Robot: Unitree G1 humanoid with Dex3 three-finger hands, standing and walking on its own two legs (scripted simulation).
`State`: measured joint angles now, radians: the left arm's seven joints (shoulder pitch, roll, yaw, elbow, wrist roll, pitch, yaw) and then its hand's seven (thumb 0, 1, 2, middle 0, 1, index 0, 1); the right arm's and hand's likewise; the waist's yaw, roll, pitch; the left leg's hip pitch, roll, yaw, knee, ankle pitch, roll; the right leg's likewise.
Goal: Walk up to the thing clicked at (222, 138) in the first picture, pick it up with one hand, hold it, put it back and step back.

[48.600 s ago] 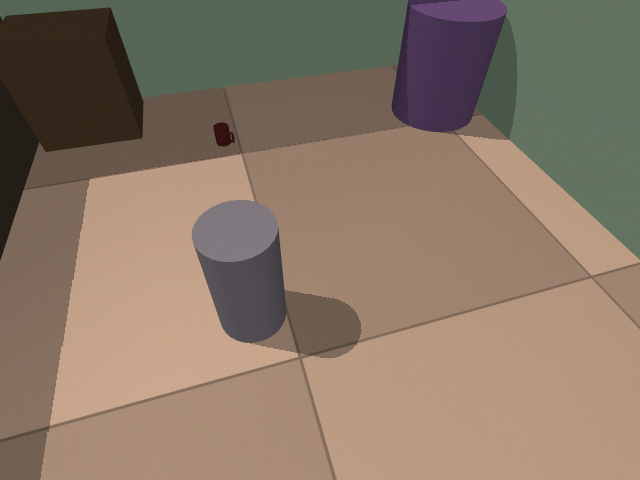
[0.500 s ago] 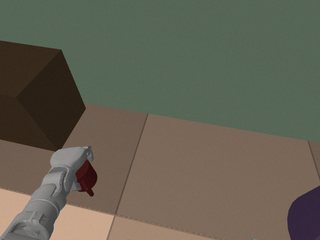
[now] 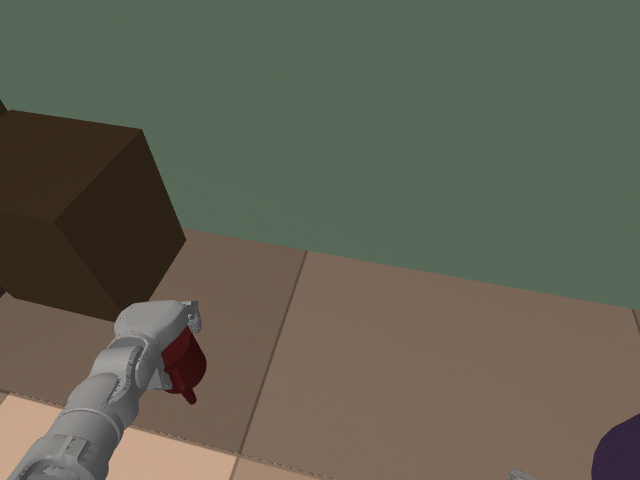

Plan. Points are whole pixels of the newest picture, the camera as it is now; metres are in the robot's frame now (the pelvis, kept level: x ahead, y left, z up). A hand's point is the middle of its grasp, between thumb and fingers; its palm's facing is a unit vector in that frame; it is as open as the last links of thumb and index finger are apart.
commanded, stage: hold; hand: left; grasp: from above
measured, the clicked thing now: (176, 365) +0.31 +0.23 -0.09
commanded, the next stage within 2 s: crouch in 1.40 s
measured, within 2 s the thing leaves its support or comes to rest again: neither
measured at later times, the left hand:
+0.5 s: hand (165, 362) +0.29 +0.22 -0.03, palm faces -0.46 -0.05 -0.89, open 10.3 cm
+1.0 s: hand (163, 371) +0.27 +0.21 -0.02, palm faces -0.45 -0.05 -0.89, open 10.3 cm
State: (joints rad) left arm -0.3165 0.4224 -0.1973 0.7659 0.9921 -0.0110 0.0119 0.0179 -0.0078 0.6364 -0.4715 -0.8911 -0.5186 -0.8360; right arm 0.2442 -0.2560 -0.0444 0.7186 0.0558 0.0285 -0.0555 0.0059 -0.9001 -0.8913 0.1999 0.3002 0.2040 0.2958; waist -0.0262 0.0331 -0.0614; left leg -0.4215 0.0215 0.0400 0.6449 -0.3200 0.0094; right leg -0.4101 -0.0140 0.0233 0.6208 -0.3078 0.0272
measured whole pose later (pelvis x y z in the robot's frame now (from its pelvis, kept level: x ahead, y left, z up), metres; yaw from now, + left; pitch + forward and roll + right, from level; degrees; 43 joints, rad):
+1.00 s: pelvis -0.02 -0.01 +0.01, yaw +0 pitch -1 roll +0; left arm -0.26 0.41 -0.23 0.65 0.98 0.01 -0.06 0.02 -0.01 0.65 -0.44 -0.94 -0.50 -0.87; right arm 0.18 -0.25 -0.02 0.69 0.06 0.06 -0.07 0.01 -0.91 -0.90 0.20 0.30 0.20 0.30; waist 0.01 0.05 -0.01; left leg -0.25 0.02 0.04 0.48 -0.22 0.00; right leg -0.26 -0.01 0.02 0.50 -0.23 0.01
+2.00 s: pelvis -0.03 -0.01 -0.03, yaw +1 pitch +12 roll -1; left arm -0.46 0.41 -0.17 1.06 1.15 -0.11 0.24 0.01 -0.09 0.79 -0.42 -1.00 -0.47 -0.95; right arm 0.22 -0.27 -0.06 0.72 0.01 0.05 -0.02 0.00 -0.90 -0.90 0.20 0.30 0.20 0.30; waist -0.06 0.00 -0.07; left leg -0.72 0.03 0.01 0.87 -0.36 0.00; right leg -0.70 -0.01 0.00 0.85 -0.36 0.02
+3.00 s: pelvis -0.08 +0.00 -0.35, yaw -4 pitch +38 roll -7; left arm -1.00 0.79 0.11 1.37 1.27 -0.20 0.27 0.00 -0.08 0.70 -0.49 -0.94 -0.55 -0.88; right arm 0.18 -0.27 0.02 0.70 -0.11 -0.03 0.11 0.00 -0.92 -0.90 0.20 0.30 0.20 0.30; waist -0.24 0.00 -0.09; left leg -2.14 0.02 -0.10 2.16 -0.69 0.01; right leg -2.07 0.00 -0.06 2.09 -0.69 0.03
